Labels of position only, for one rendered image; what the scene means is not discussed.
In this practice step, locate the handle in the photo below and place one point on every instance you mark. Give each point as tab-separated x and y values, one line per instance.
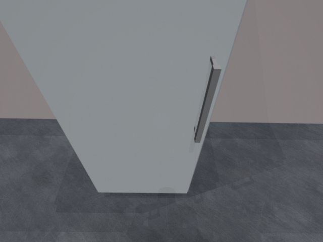
211	87

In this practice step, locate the fridge door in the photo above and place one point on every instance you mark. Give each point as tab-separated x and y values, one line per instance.
126	80

